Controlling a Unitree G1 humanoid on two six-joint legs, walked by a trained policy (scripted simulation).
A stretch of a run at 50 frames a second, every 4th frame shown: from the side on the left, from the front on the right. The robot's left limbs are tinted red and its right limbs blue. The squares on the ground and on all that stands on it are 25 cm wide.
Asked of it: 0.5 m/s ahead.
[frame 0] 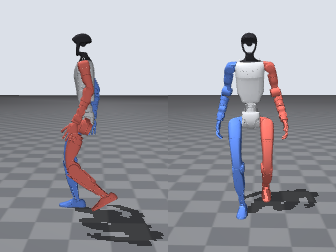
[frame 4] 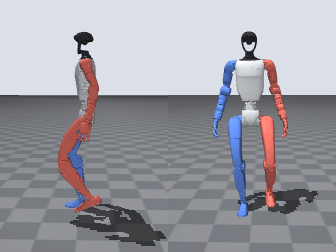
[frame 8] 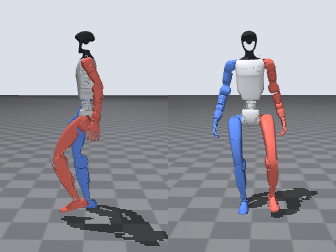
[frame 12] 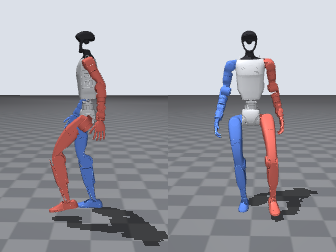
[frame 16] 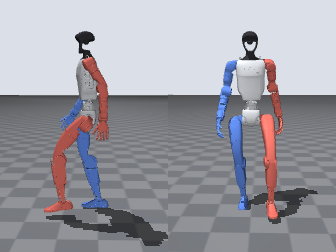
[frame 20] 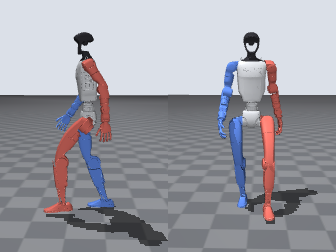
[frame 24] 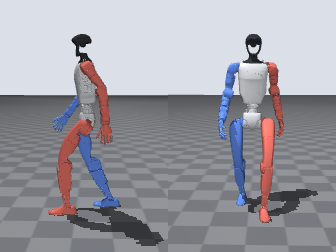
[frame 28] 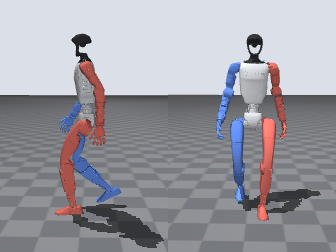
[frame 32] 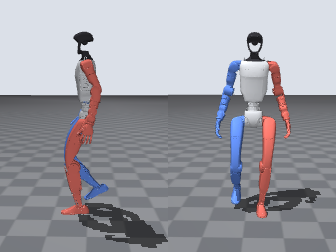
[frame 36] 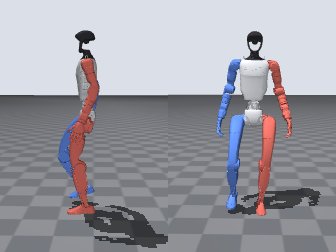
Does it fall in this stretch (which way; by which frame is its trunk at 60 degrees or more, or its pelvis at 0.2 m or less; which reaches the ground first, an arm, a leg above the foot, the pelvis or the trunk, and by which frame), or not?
no
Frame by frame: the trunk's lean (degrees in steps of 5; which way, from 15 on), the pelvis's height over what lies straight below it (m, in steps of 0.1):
0: 5, 0.8
4: 5, 0.8
8: 0, 0.8
12: 5, 0.8
16: 5, 0.8
20: 5, 0.8
24: 5, 0.8
28: 5, 0.8
32: 5, 0.8
36: 5, 0.8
